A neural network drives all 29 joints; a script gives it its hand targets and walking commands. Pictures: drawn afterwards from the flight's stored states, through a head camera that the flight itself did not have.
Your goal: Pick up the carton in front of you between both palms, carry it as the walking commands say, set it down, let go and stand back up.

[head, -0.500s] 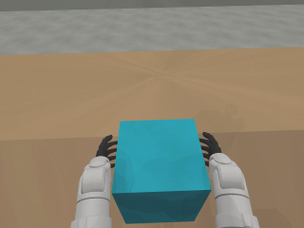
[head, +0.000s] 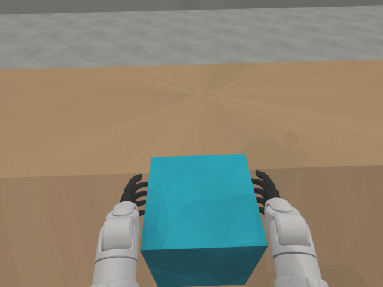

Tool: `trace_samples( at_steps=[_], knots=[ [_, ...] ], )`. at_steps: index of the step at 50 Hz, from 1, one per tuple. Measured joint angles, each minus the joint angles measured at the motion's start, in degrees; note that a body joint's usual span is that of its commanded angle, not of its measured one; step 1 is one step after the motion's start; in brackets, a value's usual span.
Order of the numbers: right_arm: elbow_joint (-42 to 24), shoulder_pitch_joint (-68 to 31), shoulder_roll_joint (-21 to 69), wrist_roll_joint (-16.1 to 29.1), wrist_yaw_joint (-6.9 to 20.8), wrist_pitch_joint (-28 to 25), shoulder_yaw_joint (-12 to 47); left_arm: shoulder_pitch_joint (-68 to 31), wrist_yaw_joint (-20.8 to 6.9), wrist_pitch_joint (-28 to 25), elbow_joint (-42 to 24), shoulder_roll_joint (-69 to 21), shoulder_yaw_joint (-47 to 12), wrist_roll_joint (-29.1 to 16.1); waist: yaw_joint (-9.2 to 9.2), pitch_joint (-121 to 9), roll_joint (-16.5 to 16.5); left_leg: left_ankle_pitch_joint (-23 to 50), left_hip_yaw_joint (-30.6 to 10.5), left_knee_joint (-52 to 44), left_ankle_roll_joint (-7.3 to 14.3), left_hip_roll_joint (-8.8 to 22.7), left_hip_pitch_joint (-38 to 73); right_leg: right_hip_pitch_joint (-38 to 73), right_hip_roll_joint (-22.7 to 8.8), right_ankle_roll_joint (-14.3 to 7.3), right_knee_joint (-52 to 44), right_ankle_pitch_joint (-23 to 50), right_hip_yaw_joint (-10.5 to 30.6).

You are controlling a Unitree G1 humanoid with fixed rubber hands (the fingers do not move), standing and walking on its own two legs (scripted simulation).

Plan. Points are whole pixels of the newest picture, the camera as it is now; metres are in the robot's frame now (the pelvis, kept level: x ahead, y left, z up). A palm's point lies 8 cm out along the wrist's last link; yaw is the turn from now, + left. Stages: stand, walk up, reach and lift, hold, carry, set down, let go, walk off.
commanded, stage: hold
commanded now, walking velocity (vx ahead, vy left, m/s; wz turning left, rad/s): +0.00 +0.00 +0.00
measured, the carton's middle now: (200, 223) +0.29 +0.00 -0.02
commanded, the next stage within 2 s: carry in 0.16 s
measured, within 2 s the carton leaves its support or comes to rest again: neither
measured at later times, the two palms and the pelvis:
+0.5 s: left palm (143, 174) +0.34 +0.12 +0.09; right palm (280, 174) +0.34 -0.18 +0.09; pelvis +0.07 -0.02 +0.00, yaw -1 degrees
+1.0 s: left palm (156, 110) +0.59 +0.11 +0.09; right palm (259, 111) +0.56 -0.18 +0.10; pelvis +0.33 -0.01 -0.01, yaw -3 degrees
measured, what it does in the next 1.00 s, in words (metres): walks ahead: left foot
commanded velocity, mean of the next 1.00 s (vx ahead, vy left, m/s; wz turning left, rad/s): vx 0.44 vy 0.00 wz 0.00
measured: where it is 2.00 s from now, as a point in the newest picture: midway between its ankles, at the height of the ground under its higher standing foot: (202, 183)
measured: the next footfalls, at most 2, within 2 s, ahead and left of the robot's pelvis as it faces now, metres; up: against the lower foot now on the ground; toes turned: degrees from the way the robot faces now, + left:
left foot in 0.66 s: +0.25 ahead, +0.10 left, +0.00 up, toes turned +9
right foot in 1.08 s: +0.56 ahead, -0.15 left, +0.00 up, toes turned -15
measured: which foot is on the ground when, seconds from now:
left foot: down 0.00-0.36, up 0.38-0.64, down 0.66-1.00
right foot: down 0.00-0.66, up 0.68-1.00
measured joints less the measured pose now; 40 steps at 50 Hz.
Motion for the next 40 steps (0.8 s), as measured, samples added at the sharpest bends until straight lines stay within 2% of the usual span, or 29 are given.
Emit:
trace_samples(
  at_steps=[7,9,13,17,19,21,24,27,30,32,34,37,38,40],
  knots=[
    [-0.12,0.08,-0.02,0.08,-0.16,0.05,0.09,0.05,0.05,0.00,-0.05,0.01,-0.11,-0.04,0.03,0.11,0.04,0.03,-0.07,0.12,-0.03,0.01,-0.10,-0.09,0.03,-0.03,0.14,0.01,-0.05],
    [-0.05,-0.01,-0.02,0.39,-0.34,0.44,-0.02,-0.02,0.19,0.27,0.13,0.02,0.05,-0.39,0.24,-1.95,0.15,-0.82,0.17,2.17,-0.17,0.06,-2.93,-3.00,0.17,0.03,2.17,-0.74,0.09],
    [-1.99,0.83,-0.19,1.55,-1.16,1.59,1.18,1.10,0.73,1.29,-2.04,0.26,-0.49,-1.71,0.60,-6.68,0.23,-8.38,1.26,6.20,-0.01,0.25,-8.23,-9.51,-0.18,-0.31,8.27,-10.40,-0.31],
    [-7.45,1.19,-0.22,2.90,-2.32,4.23,2.90,1.69,1.53,3.61,-7.51,0.37,-0.85,-3.94,0.91,-9.20,1.03,-4.43,2.29,8.00,0.15,1.51,-11.27,-13.17,-0.86,-0.95,10.46,-8.87,-4.44],
    [-11.14,2.51,-0.51,4.02,-2.77,6.75,3.12,2.05,2.12,5.78,-9.83,0.41,-2.06,-5.06,0.44,-10.66,1.70,-9.50,1.92,11.27,0.13,2.48,-12.83,-12.70,-0.23,-1.28,8.92,-6.07,-5.49],
    [-14.67,3.99,-0.80,5.43,-3.25,9.25,2.91,2.22,2.74,8.26,-11.94,0.44,-3.51,-5.87,-0.05,-11.99,0.94,-14.29,4.20,18.53,0.09,2.94,-16.50,-12.40,-0.74,-1.76,7.75,-5.18,-6.34],
    [-19.62,5.44,-0.97,7.71,-4.85,13.31,3.97,4.05,4.08,12.34,-17.27,0.75,-5.14,-7.14,-0.20,-12.62,-0.42,-15.32,7.68,24.83,0.08,2.99,-21.89,-10.30,-1.95,-1.76,3.13,-5.16,-6.33],
    [-25.08,6.73,-1.06,9.54,-5.91,16.48,5.38,6.14,4.95,15.90,-24.03,0.99,-5.76,-8.77,0.35,-12.34,-1.33,-11.99,10.27,21.77,-0.26,2.69,-24.84,-7.59,-3.07,-1.05,-1.26,-4.40,-5.80],
    [-30.56,8.93,-1.22,10.57,-6.59,19.01,6.71,8.49,5.79,18.80,-30.05,1.15,-6.81,-10.19,1.19,-12.25,-1.82,-7.31,12.69,13.98,-0.44,2.04,-25.00,-5.27,-3.83,-0.29,-2.18,-6.24,-5.60],
    [-33.78,10.35,-1.24,10.98,-6.88,20.64,7.56,10.24,6.31,20.51,-33.67,1.22,-7.40,-11.01,1.72,-12.09,-1.90,-3.69,15.04,6.95,-0.13,1.49,-22.30,-4.69,-4.23,0.47,1.31,-9.90,-5.19],
    [-35.44,11.06,-1.20,11.09,-7.13,21.86,8.80,11.65,6.71,22.04,-36.51,1.30,-7.01,-11.83,1.91,-12.12,-2.26,1.92,16.75,6.63,2.24,1.43,-20.97,-7.89,-5.16,0.45,12.25,-14.70,-5.54],
    [-35.81,12.02,-1.21,11.52,-8.05,24.06,9.84,12.82,7.50,24.78,-37.79,1.26,-6.46,-12.71,0.94,-11.74,-1.43,-3.09,17.71,9.43,4.38,1.95,-19.26,-18.58,-4.89,-1.13,34.75,-15.30,-6.61],
    [-36.42,12.45,-1.20,11.76,-8.41,24.71,9.70,12.71,7.57,25.45,-37.85,1.26,-6.61,-12.89,0.46,-11.63,-0.98,-4.02,17.63,8.41,4.39,2.01,-17.92,-21.92,-5.01,-1.52,39.08,-13.93,-7.40],
    [-37.62,12.96,-1.18,12.10,-8.79,25.59,9.15,12.22,7.62,26.17,-37.77,1.27,-7.09,-13.03,-0.57,-11.60,-0.28,-3.98,17.27,5.03,3.62,2.05,-14.72,-27.15,-5.72,-1.57,41.01,-9.82,-8.82]
  ],
)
